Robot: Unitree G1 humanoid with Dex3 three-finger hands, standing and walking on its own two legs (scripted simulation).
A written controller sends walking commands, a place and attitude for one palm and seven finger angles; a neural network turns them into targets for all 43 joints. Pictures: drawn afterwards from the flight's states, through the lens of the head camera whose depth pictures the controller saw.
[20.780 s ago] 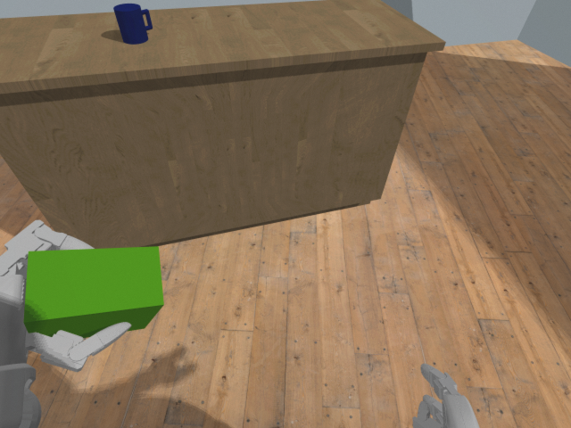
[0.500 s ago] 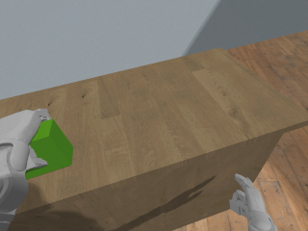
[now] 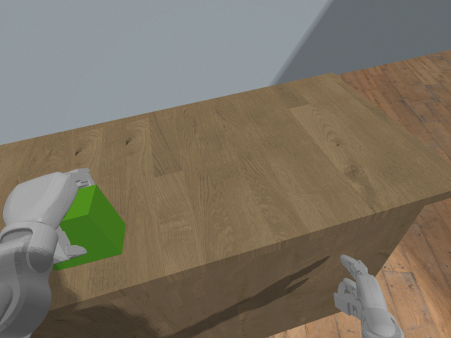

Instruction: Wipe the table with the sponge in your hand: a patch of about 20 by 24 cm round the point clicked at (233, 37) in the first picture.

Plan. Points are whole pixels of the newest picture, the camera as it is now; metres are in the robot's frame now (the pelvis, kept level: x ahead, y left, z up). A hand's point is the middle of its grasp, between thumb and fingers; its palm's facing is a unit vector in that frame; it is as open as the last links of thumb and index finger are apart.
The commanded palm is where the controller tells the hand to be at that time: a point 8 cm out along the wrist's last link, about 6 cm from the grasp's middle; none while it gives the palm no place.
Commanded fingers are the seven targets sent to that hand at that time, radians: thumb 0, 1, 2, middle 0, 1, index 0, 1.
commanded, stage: lower the sponge onto the table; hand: left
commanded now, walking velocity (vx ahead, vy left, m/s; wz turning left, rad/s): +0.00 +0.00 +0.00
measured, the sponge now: (81, 234) +0.21 +0.30 +0.10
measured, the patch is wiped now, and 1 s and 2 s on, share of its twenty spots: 0.25 0.30 0.50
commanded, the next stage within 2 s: wipe forward along the first lane in 0.88 s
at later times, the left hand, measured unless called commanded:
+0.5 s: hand (64, 208) +0.22 +0.30 +0.16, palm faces +0.06 +0.00 -1.00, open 10.2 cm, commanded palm +0.18 +0.32 +0.24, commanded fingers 0.00 0.10 1.30 -1.20 -1.60 -1.20 -1.60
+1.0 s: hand (51, 205) +0.23 +0.33 +0.16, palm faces +0.10 -0.03 -0.99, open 10.2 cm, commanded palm +0.18 +0.32 +0.22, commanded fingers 0.00 0.10 1.30 -1.20 -1.60 -1.20 -1.60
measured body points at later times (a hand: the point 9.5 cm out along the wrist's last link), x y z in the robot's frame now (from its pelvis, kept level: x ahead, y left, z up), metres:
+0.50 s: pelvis +0.00 +0.00 +0.00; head -0.01 -0.04 +0.45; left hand +0.21 +0.30 +0.22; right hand +0.25 -0.20 -0.08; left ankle +0.00 +0.10 -0.74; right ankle +0.02 -0.09 -0.74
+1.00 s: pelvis +0.00 +0.00 +0.00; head -0.02 -0.03 +0.45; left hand +0.22 +0.32 +0.21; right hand +0.25 -0.19 -0.07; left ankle +0.00 +0.10 -0.74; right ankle +0.02 -0.09 -0.74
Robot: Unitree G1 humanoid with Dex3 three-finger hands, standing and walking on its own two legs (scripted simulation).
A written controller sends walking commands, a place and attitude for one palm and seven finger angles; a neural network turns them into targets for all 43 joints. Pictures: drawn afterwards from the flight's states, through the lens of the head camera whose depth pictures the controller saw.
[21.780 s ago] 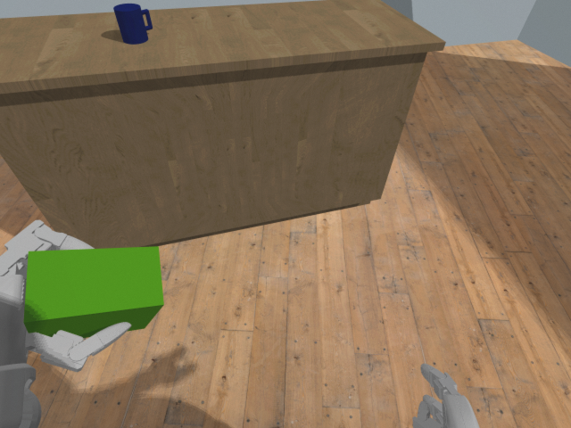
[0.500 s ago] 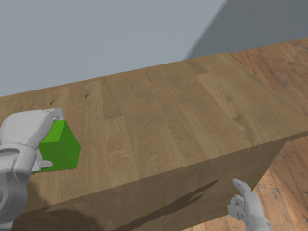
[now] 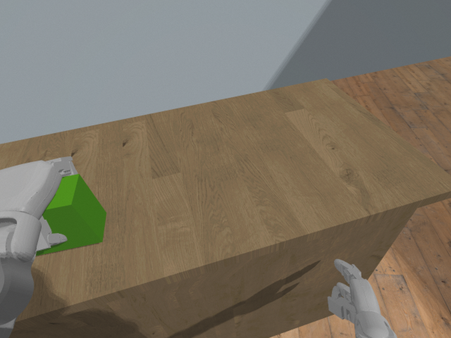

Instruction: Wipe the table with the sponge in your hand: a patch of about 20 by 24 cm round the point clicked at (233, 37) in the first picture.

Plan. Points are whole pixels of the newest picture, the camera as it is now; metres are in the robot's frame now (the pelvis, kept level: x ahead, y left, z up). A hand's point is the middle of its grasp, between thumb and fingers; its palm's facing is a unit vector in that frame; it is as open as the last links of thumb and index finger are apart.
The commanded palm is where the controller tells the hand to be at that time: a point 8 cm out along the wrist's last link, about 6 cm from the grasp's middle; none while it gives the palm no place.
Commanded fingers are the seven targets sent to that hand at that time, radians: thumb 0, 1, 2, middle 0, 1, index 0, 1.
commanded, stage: wipe forward along the first lane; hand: left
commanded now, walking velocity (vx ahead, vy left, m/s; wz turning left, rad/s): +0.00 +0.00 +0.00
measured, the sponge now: (61, 222) +0.22 +0.33 +0.11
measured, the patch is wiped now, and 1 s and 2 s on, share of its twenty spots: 0.30 0.50 0.80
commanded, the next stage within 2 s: slide across to the middle lane in 1.60 s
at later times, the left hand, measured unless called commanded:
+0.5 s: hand (62, 190) +0.27 +0.35 +0.14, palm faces +0.02 -0.02 -1.00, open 10.2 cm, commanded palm +0.23 +0.35 +0.20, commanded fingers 0.00 0.10 1.30 -1.20 -1.60 -1.20 -1.60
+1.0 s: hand (59, 179) +0.29 +0.37 +0.14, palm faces -0.03 -0.01 -1.00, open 10.2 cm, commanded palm +0.26 +0.37 +0.18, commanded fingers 0.00 0.10 1.30 -1.20 -1.60 -1.20 -1.60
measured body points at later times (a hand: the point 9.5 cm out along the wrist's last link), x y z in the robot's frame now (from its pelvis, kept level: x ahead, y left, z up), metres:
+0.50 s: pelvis +0.01 +0.01 +0.00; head +0.01 -0.03 +0.45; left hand +0.26 +0.34 +0.20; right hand +0.24 -0.20 -0.09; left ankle +0.00 +0.10 -0.74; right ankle +0.02 -0.09 -0.74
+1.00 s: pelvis +0.01 +0.01 +0.00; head +0.02 -0.03 +0.45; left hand +0.29 +0.36 +0.20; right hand +0.22 -0.22 -0.10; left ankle +0.00 +0.10 -0.74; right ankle +0.02 -0.09 -0.74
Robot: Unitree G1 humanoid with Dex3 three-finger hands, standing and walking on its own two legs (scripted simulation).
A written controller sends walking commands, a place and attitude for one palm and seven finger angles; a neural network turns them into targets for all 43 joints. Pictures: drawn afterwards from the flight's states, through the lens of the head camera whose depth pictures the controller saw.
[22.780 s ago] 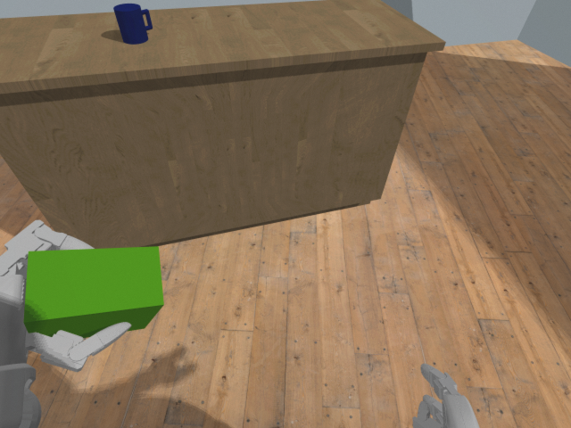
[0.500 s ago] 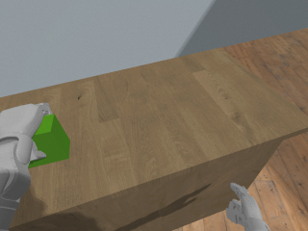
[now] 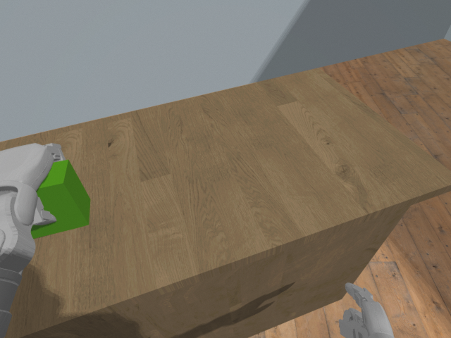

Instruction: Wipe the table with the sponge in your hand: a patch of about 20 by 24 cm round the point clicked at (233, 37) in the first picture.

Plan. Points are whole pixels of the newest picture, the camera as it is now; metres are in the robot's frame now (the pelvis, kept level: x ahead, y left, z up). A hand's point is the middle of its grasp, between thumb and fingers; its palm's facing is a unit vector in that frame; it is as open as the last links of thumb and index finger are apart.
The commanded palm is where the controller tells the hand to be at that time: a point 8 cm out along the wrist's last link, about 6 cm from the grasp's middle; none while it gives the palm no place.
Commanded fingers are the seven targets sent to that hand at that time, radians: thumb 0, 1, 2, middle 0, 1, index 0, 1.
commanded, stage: wipe forward along the first lane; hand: left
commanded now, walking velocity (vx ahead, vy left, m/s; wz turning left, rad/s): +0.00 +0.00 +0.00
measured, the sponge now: (49, 207) +0.28 +0.36 +0.09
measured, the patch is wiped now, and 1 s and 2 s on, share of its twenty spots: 0.50 0.80 0.90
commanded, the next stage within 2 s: slide across to the middle lane in 0.60 s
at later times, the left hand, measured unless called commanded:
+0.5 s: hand (45, 164) +0.34 +0.38 +0.14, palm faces -0.14 +0.02 -0.99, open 10.2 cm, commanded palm +0.32 +0.38 +0.17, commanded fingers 0.00 0.10 1.30 -1.20 -1.60 -1.20 -1.60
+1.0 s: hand (60, 148) +0.38 +0.38 +0.14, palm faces -0.08 +0.02 -1.00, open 10.2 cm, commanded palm +0.36 +0.36 +0.19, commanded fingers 0.00 0.10 1.30 -1.20 -1.60 -1.20 -1.60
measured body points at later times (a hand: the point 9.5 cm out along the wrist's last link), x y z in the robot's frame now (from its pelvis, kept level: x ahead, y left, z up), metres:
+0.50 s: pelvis -0.01 +0.00 +0.00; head +0.02 -0.03 +0.45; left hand +0.35 +0.38 +0.20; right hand +0.13 -0.27 -0.13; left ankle -0.01 +0.09 -0.74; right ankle +0.01 -0.10 -0.74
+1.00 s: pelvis +0.01 +0.01 +0.00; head +0.04 -0.01 +0.45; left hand +0.38 +0.37 +0.20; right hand +0.14 -0.25 -0.13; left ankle -0.02 +0.09 -0.74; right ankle +0.01 -0.09 -0.74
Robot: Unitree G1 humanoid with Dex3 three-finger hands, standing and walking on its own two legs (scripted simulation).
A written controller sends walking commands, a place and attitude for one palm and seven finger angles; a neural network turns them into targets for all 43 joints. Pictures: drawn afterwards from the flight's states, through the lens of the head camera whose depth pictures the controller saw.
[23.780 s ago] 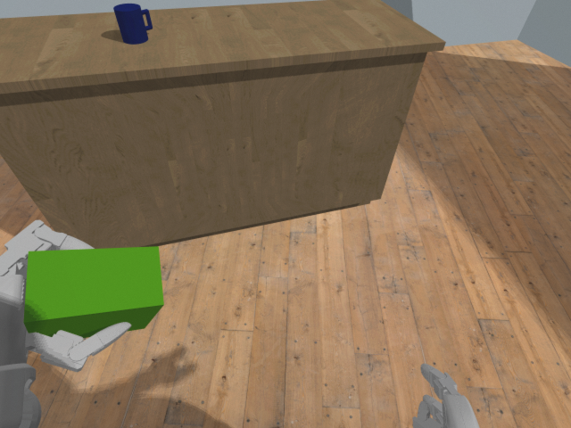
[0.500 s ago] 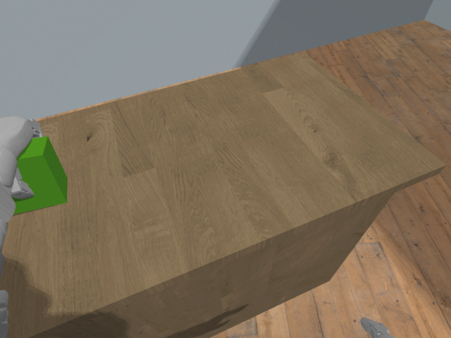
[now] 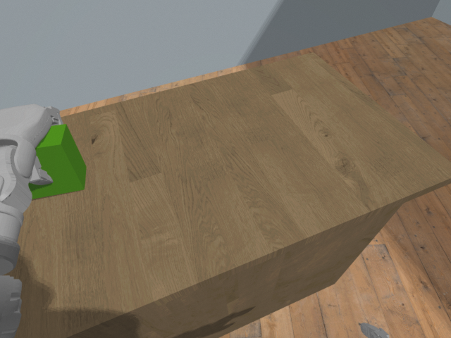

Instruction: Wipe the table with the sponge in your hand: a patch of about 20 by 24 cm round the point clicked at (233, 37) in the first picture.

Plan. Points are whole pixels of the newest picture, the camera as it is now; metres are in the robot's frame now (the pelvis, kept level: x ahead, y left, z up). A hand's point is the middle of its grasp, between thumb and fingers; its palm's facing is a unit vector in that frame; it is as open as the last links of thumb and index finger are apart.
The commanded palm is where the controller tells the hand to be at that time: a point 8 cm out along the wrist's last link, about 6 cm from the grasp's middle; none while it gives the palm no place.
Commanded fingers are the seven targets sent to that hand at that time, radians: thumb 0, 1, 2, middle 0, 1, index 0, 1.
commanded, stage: slide across to the middle lane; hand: left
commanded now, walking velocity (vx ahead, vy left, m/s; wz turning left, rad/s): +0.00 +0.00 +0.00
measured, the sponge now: (45, 170) +0.36 +0.37 +0.10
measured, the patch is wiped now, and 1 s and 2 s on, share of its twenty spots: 0.80 0.90 1.00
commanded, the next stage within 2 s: wipe back along the middle lane in 0.38 s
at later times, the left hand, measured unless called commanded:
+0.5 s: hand (76, 141) +0.40 +0.31 +0.14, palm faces +0.01 -0.02 -1.00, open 10.3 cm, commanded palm +0.36 +0.30 +0.20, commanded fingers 0.00 0.10 1.30 -1.20 -1.60 -1.20 -1.60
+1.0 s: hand (74, 167) +0.34 +0.28 +0.14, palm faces +0.04 -0.03 -1.00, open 10.3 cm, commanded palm +0.30 +0.28 +0.18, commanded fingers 0.00 0.10 1.30 -1.20 -1.60 -1.20 -1.60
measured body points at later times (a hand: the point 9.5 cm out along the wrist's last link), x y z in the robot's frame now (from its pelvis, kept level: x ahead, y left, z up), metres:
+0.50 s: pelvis +0.02 +0.01 +0.00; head +0.06 -0.02 +0.45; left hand +0.40 +0.30 +0.20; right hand +0.23 -0.20 -0.11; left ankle -0.02 +0.08 -0.74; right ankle +0.00 -0.11 -0.74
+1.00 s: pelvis +0.01 -0.01 +0.00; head +0.01 -0.04 +0.45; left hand +0.33 +0.28 +0.19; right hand +0.22 -0.22 -0.09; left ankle -0.02 +0.08 -0.74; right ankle +0.00 -0.11 -0.74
